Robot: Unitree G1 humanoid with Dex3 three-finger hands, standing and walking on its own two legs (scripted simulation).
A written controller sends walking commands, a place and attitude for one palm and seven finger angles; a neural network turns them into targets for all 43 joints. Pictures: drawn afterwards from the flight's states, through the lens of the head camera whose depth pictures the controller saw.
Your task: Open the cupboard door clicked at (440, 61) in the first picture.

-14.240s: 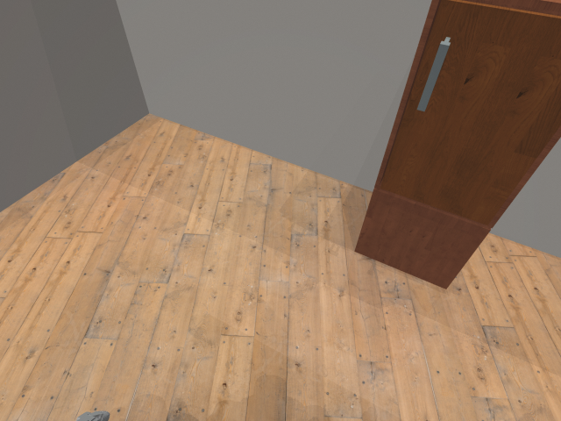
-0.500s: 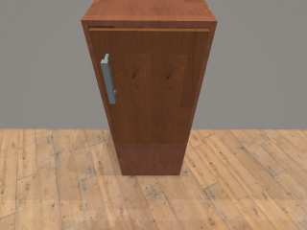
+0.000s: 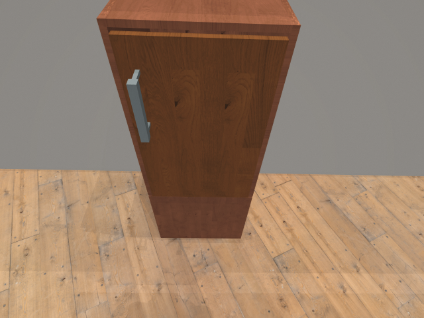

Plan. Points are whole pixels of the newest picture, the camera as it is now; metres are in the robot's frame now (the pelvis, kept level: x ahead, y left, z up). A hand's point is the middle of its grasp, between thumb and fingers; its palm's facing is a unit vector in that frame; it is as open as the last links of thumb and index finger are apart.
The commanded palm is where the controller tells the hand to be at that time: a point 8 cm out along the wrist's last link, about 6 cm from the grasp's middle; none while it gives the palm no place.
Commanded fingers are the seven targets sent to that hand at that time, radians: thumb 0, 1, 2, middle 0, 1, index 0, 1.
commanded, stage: look again from close up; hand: left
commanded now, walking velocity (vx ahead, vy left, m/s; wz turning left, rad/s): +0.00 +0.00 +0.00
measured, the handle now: (141, 108) +0.54 +0.21 +0.09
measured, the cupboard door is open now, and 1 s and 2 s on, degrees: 0 0 0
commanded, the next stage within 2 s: raise the hand with hooked fingers in 0.10 s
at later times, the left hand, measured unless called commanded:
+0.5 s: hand (134, 270) +0.20 +0.16 +0.00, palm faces +0.05 -1.00 -0.03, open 7.9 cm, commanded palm +0.14 +0.23 -0.04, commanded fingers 0.00 0.53 0.74 -0.23 -0.54 -0.23 -0.54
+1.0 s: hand (106, 262) +0.20 +0.20 +0.01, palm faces +0.08 -1.00 -0.05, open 10.9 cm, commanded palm +0.17 +0.25 +0.02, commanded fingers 0.00 -0.06 0.49 -0.27 -0.92 -0.27 -0.92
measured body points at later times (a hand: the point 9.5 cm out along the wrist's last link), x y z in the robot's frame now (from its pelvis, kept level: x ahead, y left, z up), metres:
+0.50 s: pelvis -0.02 -0.03 -0.05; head +0.00 -0.03 +0.40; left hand +0.19 +0.21 +0.00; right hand +0.18 -0.28 -0.11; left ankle -0.01 +0.08 -0.74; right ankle -0.02 -0.12 -0.74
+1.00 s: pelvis -0.03 -0.04 -0.05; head +0.01 -0.05 +0.40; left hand +0.19 +0.26 +0.02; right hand +0.12 -0.27 -0.14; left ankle -0.01 +0.08 -0.74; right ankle -0.02 -0.12 -0.74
